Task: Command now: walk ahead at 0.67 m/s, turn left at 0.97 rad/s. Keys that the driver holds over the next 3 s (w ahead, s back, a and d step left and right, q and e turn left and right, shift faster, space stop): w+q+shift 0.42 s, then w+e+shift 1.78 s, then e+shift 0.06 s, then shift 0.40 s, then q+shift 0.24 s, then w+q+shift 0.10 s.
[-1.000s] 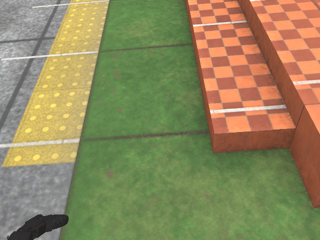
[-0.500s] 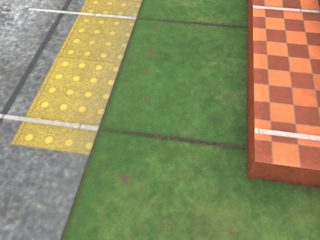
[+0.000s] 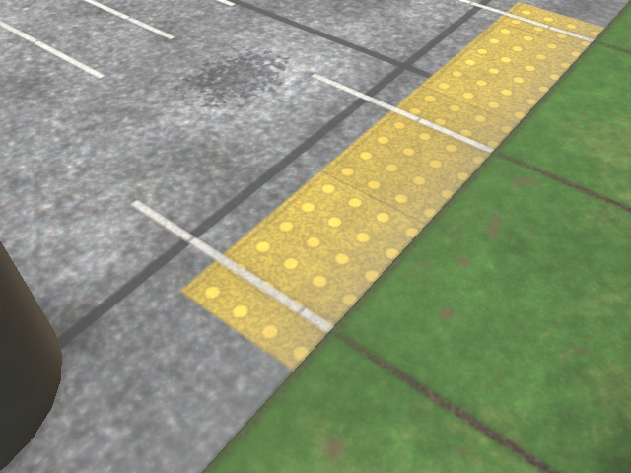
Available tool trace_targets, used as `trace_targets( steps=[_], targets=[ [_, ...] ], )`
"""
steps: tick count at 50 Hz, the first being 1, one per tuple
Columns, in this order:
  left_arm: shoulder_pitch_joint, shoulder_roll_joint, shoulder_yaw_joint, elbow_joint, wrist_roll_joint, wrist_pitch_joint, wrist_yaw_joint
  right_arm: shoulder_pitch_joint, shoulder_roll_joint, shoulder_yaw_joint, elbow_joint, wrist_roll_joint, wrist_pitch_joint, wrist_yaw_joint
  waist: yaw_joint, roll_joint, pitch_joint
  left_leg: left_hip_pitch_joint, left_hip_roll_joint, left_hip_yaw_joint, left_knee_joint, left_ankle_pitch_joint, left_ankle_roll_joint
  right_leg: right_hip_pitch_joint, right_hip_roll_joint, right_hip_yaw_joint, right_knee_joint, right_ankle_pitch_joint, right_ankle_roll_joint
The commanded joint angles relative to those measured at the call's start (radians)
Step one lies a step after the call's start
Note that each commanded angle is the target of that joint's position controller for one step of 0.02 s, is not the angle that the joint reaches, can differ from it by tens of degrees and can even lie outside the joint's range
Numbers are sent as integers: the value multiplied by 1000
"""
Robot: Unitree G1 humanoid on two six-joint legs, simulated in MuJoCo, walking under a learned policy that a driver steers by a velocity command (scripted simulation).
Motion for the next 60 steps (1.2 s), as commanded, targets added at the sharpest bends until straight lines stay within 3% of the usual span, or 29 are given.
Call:
trace_targets(
  steps=[1,10,19,22,23,24,25,26,27,28,29,30,32,34,35,36,39,43,45,48,49,50,51,52,53,54,55,58,60],
  targets=[
    [-33,124,23,-89,-11,-12,16,-14,-128,-32,-83,-23,-24,7,6,-148,63,-404,146,70,288,117,-46,210,-304,334,-291,-412,-68],
    [133,126,-1,-20,33,-31,4,-65,-76,-17,-90,15,-35,19,52,-134,115,-519,248,92,368,358,-94,233,-297,8,-325,-184,-96],
    [204,146,3,66,21,-2,1,-240,0,26,-121,22,-55,92,94,-65,239,-467,291,267,-8,306,7,407,-345,-270,-355,153,-83],
    [193,226,17,85,2,3,3,-174,-27,15,-117,19,-53,91,-6,-142,139,-63,139,406,-120,169,86,347,-355,-347,-180,1120,-94],
    [196,254,20,97,-4,4,4,-37,-70,-8,-92,12,-51,86,-101,-175,59,136,90,391,-140,115,124,314,-383,-333,-19,1314,-114],
    [167,254,15,104,-12,1,-1,205,-149,-53,-30,16,-43,69,-241,-163,-56,460,72,335,-270,165,184,207,-375,-315,205,1313,-117],
    [152,196,-8,95,-11,-12,0,387,-214,-82,46,23,-29,46,-304,-70,-120,822,150,156,-314,145,195,-89,-295,-279,559,739,-88],
    [264,24,-58,35,-33,-46,-12,321,-300,-80,36,-1,-46,32,-121,296,-292,1058,458,-459,-510,-218,341,-439,-74,-188,1019,-245,-55],
    [157,158,-35,40,-82,-85,-14,344,-179,-44,18,-37,-72,39,-221,114,-400,989,542,-650,-688,-236,329,-451,-53,89,1084,-243,-81],
    [12,173,-24,-8,-117,-90,-10,280,-143,-22,27,-78,-92,41,-201,74,-178,776,554,-444,-699,247,290,-466,-55,91,1062,-212,-66],
    [12,133,-32,-13,-95,-75,-5,236,-151,-25,62,-73,-110,48,-127,-18,-67,613,522,-247,-674,485,257,-436,-118,74,971,-178,-56],
    [40,122,-27,12,-57,-53,-6,171,-99,-16,73,-60,-118,47,-70,-28,-50,522,467,-99,-655,496,214,-387,-181,64,872,-117,-48],
    [144,102,-19,74,-51,4,-24,95,-27,1,73,-50,-131,42,-11,28,-8,395,398,77,-709,547,150,-284,-223,56,794,-5,-27],
    [148,58,-19,83,-47,38,-35,74,-32,0,97,-45,-151,36,16,26,31,344,367,189,-768,624,123,-305,-225,32,758,54,-4],
    [112,33,-26,60,-57,46,-46,128,-38,-4,118,-40,-157,33,-10,36,-2,392,344,214,-807,214,101,-394,-251,41,764,128,-17],
    [62,36,-26,44,-70,49,-47,124,-39,-4,124,-44,-159,29,-27,39,49,401,339,213,-846,153,79,-480,-235,47,733,208,-23],
    [-55,54,-18,5,-60,29,-55,142,-27,10,146,-69,-165,15,-50,14,151,405,287,339,-891,350,24,-546,-172,1,555,366,-30],
    [-146,25,-26,-45,-48,-3,-83,167,-81,1,173,-59,-168,-4,-57,0,180,469,297,457,-869,693,-52,-490,-122,-140,354,459,-55],
    [-133,35,-21,-64,-50,-5,-98,169,-130,-10,174,-50,-154,-25,-29,21,138,538,311,479,-762,1103,-79,-384,-54,-227,274,398,-86],
    [144,120,24,-39,-66,37,-87,63,-236,-42,147,-32,-105,-56,164,162,-18,581,384,453,-393,1687,-61,-88,14,-264,328,169,-139],
    [413,209,66,25,-59,59,-73,-30,-244,-48,115,-31,-101,-49,293,140,-116,453,382,413,-98,1666,-40,203,-2,-183,312,128,-196],
    [558,231,73,72,-63,69,-51,-98,-145,-26,112,-7,-114,-21,349,-50,-110,270,225,431,363,857,-31,409,-47,-84,133,263,-245],
    [468,209,54,75,-23,64,-54,-26,76,37,64,-32,-165,6,162,-430,-31,-189,40,293,776,-211,-43,546,-63,148,204,255,-332],
    [348,147,23,1,5,27,-54,84,67,58,8,5,-210,23,61,-389,-209,-421,52,64,872,-229,-8,626,-248,660,-10,-271,-497],
    [352,77,19,-30,-8,9,-54,-39,-43,42,-19,12,-235,35,114,-165,-165,-404,94,26,734,-110,57,530,-266,769,-206,-465,-436],
    [290,78,16,-31,-4,-4,-59,-73,-54,27,-34,17,-237,31,26,51,-34,-361,138,33,573,-16,76,331,-263,753,-281,-510,-370],
    [200,93,19,-58,-8,-18,-59,-34,-37,30,-17,-9,-223,25,-45,111,14,-286,176,13,445,35,60,167,-241,730,-292,-486,-367],
    [85,87,14,-97,-10,-22,-31,-12,-84,5,10,-26,-171,-9,-92,70,98,-117,233,23,216,99,-35,-115,-118,512,-317,-234,-338],
    [125,79,12,-74,-31,-23,-11,-159,-51,15,-36,-53,-164,-15,-30,39,127,-61,224,71,-6,243,-83,-200,-64,382,-308,-58,-317]
  ],
)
